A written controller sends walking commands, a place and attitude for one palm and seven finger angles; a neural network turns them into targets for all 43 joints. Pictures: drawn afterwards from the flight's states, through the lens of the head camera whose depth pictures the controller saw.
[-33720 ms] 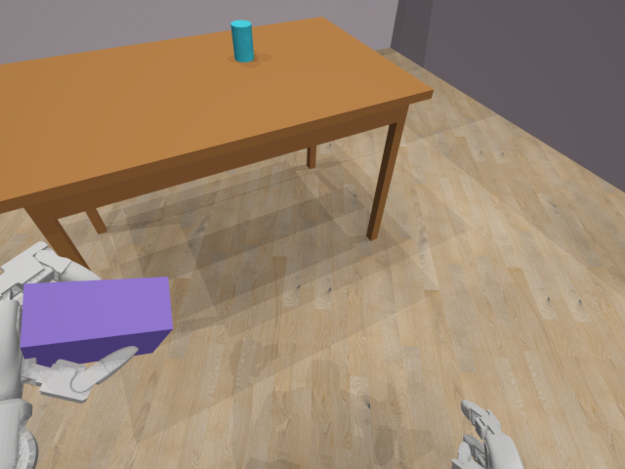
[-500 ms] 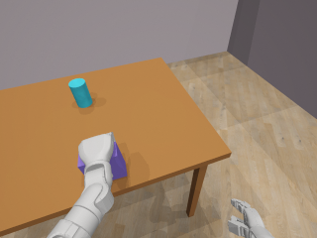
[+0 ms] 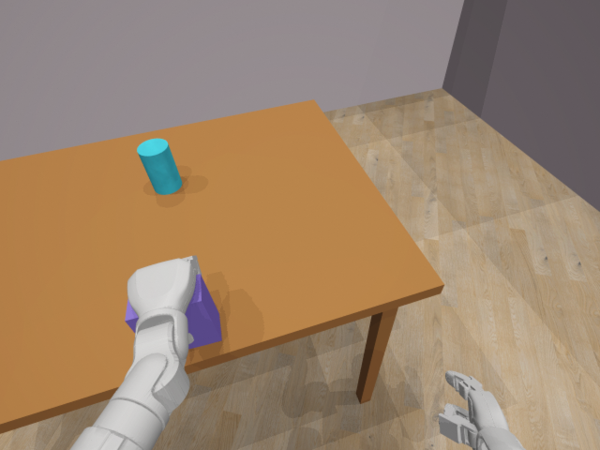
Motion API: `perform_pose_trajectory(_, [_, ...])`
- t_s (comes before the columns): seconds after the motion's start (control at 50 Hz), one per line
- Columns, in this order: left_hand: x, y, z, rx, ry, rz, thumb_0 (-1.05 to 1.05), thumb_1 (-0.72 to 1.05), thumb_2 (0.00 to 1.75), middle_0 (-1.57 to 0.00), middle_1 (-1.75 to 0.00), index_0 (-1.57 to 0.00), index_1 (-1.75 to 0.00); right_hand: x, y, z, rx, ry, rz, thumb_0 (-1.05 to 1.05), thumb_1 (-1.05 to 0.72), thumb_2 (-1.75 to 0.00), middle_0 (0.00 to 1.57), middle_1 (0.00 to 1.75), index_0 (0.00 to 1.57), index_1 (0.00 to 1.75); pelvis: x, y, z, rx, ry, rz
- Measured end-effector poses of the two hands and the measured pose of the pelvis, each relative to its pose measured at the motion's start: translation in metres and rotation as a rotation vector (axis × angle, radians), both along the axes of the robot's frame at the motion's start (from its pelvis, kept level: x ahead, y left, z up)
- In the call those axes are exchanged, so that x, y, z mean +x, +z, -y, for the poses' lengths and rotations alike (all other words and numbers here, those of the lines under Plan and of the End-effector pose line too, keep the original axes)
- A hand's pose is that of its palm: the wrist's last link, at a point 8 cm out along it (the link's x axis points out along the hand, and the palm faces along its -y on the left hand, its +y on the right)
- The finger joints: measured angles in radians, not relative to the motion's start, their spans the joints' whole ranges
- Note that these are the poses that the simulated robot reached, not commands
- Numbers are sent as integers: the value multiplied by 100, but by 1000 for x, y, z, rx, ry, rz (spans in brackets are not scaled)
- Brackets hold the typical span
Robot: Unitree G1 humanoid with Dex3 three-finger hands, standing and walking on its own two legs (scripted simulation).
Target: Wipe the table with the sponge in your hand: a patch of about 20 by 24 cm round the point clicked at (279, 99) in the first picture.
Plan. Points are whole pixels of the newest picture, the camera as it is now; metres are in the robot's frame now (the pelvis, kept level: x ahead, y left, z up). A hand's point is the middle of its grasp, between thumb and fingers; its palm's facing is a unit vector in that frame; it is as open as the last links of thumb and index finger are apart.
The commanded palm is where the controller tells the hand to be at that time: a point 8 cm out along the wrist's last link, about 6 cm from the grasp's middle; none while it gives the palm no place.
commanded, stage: wipe forward along the middle lane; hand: left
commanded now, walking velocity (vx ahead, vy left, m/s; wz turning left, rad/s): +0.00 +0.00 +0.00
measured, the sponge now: (181, 323) +0.29 +0.23 -0.03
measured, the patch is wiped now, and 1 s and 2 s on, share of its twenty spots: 1.00 1.00 1.00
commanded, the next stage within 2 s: slide back across to the first lane in 1.44 s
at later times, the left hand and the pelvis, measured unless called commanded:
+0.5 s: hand (174, 283) +0.34 +0.25 +0.01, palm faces -0.10 +0.01 -0.99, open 9.5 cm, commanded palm +0.33 +0.26 +0.04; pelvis -0.03 -0.02 -0.01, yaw +2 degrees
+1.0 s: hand (167, 253) +0.39 +0.28 +0.01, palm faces -0.12 +0.02 -0.99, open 9.5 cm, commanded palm +0.38 +0.29 +0.04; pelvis -0.04 -0.03 -0.02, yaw +0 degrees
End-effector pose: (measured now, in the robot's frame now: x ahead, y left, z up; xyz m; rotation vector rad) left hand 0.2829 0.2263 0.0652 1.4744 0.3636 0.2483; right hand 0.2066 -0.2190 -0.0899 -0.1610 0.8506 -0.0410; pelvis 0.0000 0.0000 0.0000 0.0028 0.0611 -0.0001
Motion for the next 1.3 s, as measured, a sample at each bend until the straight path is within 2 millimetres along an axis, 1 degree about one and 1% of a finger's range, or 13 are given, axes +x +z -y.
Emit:
perform_pose_trajectory(0.22, [18, 1, -8, 55, -14, -19, -2, -50, 112, -81, -136, -82, -138, -36, -20, 13, -28, -32, -78, 1, -91, -90, 20, 30, 20, 30, -13, -3, 6, 8, 13, -37])
perform_pose_trajectory(0.48, [40, -1, -14, 93, -36, -45, 0, -54, 116, -83, -134, -84, -137, -92, -41, 45, -76, -91, -176, 1, -91, -90, 20, 30, 20, 30, -31, -10, 19, 14, 26, -93])
perform_pose_trajectory(0.7, [66, 2, -26, 111, -9, -56, 1, -54, 116, -82, -135, -84, -138, -142, -52, 70, -96, -162, -260, 1, -91, -90, 20, 30, 20, 30, -41, -14, 29, 14, 18, -143])
perform_pose_trajectory(0.86, [85, 2, -34, 121, -10, -81, 1, -55, 116, -82, -135, -84, -138, -173, -57, 80, -110, -198, -325, 1, -91, -90, 20, 30, 20, 30, -42, -17, 30, 10, 16, -183])
perform_pose_trajectory(0.94, [93, 2, -41, 111, -1, -70, 1, -55, 116, -83, -135, -84, -138, -183, -58, 81, -112, -214, -348, 1, -91, -90, 20, 30, 20, 30, -41, -19, 29, 7, 8, -202])
perform_pose_trajectory(1.04, [104, 2, -49, 111, 8, -69, 1, -54, 116, -82, -136, -83, -138, -190, -57, 79, -116, -226, -366, 1, -91, -90, 20, 30, 20, 30, -40, -21, 25, 1, 6, -219])
perform_pose_trajectory(1.18, [119, 2, -61, 108, 10, -82, 1, -54, 116, -82, -136, -83, -139, -195, -54, 71, -126, -232, -386, 1, -91, -90, 20, 30, 20, 30, -38, -22, 16, -7, 6, -242])
perform_pose_trajectory(1.3, [130, 1, -70, 108, -3, -87, 0, -54, 116, -81, -136, -83, -139, -197, -53, 60, -131, -233, -404, 0, -91, -90, 20, 30, 20, 30, -33, -23, 6, -15, 6, -258])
